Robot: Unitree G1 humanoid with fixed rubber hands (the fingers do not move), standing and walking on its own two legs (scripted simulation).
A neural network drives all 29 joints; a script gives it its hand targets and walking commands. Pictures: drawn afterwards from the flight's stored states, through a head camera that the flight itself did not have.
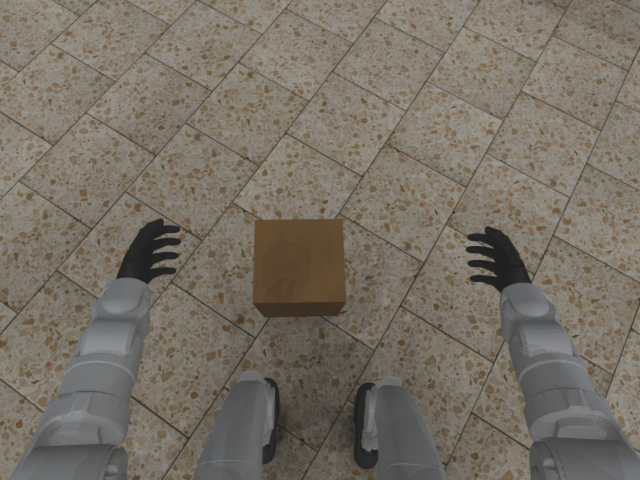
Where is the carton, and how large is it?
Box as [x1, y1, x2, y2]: [253, 219, 345, 316]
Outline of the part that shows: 255,220 253,304 264,316 337,315 345,302 342,220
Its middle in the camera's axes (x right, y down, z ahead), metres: -0.05 +0.07 +1.01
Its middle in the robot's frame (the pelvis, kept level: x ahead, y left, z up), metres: +0.48 +0.05 -0.58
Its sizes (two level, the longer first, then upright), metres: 0.210 0.200 0.250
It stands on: the floor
